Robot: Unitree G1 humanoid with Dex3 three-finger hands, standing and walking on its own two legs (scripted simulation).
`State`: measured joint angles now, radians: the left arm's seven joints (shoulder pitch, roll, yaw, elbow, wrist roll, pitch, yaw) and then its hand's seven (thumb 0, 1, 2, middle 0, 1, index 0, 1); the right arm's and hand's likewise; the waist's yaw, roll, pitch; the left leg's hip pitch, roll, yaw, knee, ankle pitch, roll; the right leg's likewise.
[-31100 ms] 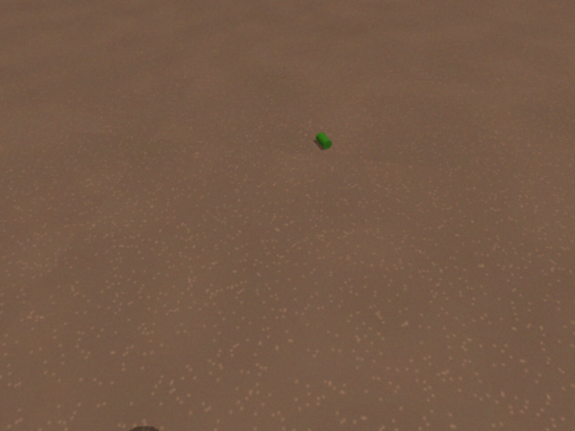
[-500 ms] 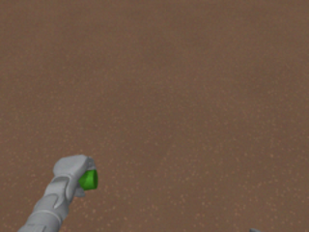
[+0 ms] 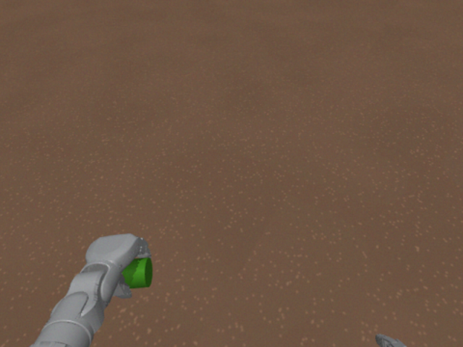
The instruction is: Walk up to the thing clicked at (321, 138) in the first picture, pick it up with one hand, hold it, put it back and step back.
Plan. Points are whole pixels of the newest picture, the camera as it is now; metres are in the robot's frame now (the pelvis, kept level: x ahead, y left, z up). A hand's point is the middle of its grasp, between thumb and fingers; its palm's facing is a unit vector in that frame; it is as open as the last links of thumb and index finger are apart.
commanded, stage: hold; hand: left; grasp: from above
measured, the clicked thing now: (125, 274) +0.32 +0.23 -0.08
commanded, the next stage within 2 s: crouch in 1.42 s
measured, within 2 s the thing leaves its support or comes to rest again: neither
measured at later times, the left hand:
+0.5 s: hand (118, 279) +0.28 +0.22 -0.03, palm faces -0.46 -0.04 -0.88, open 8.4 cm
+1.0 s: hand (117, 284) +0.27 +0.22 -0.02, palm faces -0.46 -0.04 -0.89, open 8.4 cm
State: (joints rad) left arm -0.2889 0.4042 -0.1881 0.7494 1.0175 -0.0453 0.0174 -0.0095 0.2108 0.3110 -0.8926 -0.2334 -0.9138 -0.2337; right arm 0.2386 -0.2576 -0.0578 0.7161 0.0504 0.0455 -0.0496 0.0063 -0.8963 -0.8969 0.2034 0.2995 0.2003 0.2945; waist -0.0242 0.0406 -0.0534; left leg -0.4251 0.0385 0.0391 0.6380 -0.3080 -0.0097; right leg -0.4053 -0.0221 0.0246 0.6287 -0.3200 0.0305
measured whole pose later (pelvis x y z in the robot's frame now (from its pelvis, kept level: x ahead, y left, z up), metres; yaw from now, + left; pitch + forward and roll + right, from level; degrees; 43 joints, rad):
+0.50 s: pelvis -0.01 +0.00 +0.01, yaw +0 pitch +2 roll +0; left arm -0.25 0.41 -0.20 0.67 1.01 -0.05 -0.03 -0.01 0.22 0.28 -0.91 -0.22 -0.93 -0.22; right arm 0.20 -0.25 -0.04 0.70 0.06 0.07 -0.06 0.01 -0.90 -0.90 0.20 0.30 0.20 0.29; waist 0.00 0.05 -0.03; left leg -0.33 0.03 0.05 0.55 -0.26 -0.01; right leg -0.32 -0.02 0.03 0.55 -0.27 0.03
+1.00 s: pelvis -0.02 +0.00 +0.01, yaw +0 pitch +0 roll +0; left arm -0.24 0.41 -0.20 0.62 1.00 -0.05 -0.07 -0.01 0.22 0.28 -0.90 -0.23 -0.92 -0.23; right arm 0.18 -0.26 -0.03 0.69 0.06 0.07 -0.07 0.01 -0.91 -0.90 0.20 0.30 0.20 0.29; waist 0.00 0.05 -0.01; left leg -0.28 0.03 0.05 0.50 -0.22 -0.01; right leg -0.28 -0.02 0.03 0.51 -0.24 0.03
